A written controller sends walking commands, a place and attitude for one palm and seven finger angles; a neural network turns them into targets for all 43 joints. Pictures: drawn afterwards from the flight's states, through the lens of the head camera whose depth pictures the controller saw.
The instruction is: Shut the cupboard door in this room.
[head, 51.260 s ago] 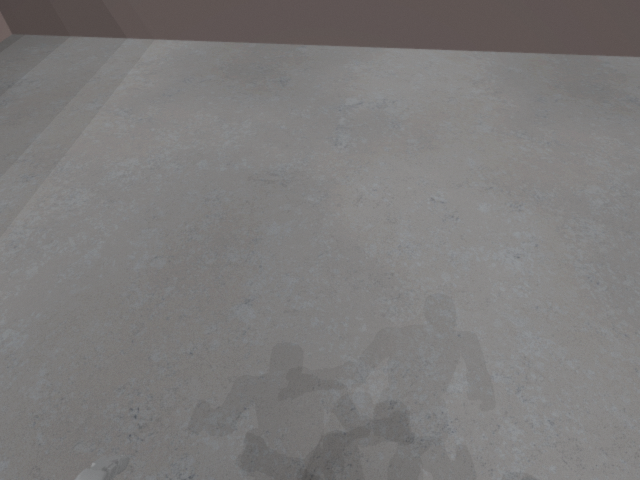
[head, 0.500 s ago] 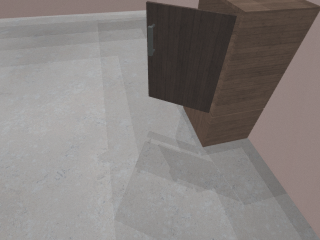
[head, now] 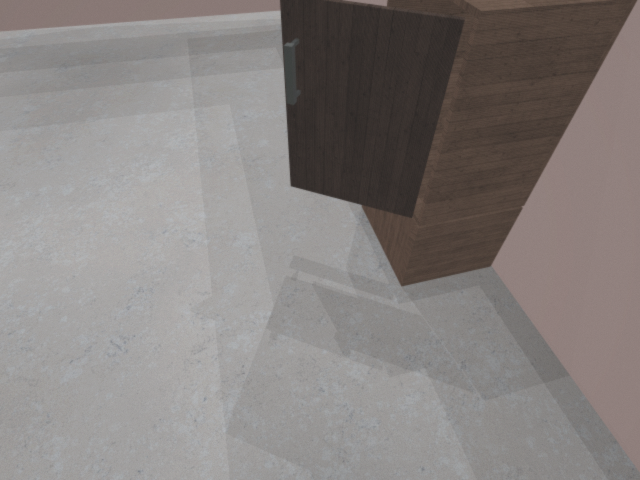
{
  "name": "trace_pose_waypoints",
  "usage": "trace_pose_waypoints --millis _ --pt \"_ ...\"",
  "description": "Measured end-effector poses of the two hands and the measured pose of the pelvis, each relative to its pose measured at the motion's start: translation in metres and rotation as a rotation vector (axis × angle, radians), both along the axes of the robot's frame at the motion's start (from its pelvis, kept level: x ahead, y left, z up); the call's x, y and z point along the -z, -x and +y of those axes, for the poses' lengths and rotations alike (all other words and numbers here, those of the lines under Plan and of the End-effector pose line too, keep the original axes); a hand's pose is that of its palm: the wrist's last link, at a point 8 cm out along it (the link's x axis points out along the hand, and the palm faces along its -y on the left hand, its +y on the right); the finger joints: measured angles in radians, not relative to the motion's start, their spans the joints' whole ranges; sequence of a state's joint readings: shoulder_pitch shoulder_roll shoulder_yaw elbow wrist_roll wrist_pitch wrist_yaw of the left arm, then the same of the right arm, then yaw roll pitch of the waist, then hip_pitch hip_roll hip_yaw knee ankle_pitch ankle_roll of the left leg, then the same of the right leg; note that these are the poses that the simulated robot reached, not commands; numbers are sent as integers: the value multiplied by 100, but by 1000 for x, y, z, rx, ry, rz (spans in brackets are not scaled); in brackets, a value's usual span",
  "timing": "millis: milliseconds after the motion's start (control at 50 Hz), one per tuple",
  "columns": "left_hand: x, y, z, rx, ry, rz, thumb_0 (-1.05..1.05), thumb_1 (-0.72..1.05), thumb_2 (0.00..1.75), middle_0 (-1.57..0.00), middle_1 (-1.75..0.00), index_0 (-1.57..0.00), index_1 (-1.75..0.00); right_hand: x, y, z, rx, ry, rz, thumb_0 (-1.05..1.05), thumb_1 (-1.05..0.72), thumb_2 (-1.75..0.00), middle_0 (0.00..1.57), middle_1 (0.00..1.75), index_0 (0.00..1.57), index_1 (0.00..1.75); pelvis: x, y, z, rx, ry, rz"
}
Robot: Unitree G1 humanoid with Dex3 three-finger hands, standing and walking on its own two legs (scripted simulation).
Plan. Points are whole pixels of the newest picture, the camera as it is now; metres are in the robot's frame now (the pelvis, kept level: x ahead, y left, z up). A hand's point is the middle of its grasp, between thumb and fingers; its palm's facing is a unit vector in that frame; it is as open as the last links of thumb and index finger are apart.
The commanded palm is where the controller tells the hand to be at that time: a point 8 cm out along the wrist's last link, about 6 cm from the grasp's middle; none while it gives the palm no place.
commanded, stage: walk to a spot facing it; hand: left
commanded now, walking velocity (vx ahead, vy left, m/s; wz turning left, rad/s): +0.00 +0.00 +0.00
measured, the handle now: (293, 71) +1.06 +0.12 +0.02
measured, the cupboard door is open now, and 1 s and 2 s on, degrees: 54 54 54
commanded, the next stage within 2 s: turn to face it in 1.28 s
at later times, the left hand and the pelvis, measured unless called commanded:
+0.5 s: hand out of the picture +0.03 +0.21 -0.20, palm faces +0.21 -0.96 -0.18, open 7.4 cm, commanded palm none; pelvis +0.01 +0.02 -0.02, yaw +11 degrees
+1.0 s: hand out of the picture +0.10 +0.21 -0.15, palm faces +0.50 -0.82 -0.27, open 7.4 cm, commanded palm none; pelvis +0.14 +0.00 +0.00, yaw +31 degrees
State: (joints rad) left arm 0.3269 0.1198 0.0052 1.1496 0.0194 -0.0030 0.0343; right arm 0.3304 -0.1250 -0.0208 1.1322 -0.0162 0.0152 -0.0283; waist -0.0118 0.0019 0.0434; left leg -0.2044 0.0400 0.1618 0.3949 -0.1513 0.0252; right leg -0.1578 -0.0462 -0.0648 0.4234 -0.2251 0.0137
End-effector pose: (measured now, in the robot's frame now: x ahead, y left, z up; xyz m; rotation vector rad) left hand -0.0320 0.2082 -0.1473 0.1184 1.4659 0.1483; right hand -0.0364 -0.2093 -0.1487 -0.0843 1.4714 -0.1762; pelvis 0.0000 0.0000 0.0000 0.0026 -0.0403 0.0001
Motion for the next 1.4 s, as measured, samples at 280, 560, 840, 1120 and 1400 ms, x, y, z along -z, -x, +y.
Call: trace_pose_waypoints --millis 280,560,840,1120,1400 --pt "8 -20 0 -57 -12 -55 1 91 90 -20 -29 -20 -30 6 -16 -7 -48 -4 19 0 -91 -90 20 30 20 30 8 -2 -6 -63 10 13" --pt "11 -61 61 -167 -46 -188 1 91 90 -20 -29 -20 -30 -10 -98 -11 -245 105 -85 0 -91 -90 20 30 20 30 12 -15 18 -231 31 60" --pt "-32 -142 69 -244 -163 -373 1 91 90 -19 -29 -20 -30 -6 -209 -34 -409 71 -88 1 -91 -90 20 30 20 30 5 -85 -6 -406 27 84" --pt "-19 -64 1 -619 -109 -65 1 91 90 -20 -29 -20 -30 -17 -449 67 -758 -2 -274 1 -91 -90 20 30 20 30 1 -181 21 -643 0 70" --pt "15 -83 70 -828 -74 20 1 91 90 -20 -29 -20 -30 -13 -570 263 -1031 -69 -447 0 -91 -90 20 30 20 30 26 -253 120 -793 11 41"
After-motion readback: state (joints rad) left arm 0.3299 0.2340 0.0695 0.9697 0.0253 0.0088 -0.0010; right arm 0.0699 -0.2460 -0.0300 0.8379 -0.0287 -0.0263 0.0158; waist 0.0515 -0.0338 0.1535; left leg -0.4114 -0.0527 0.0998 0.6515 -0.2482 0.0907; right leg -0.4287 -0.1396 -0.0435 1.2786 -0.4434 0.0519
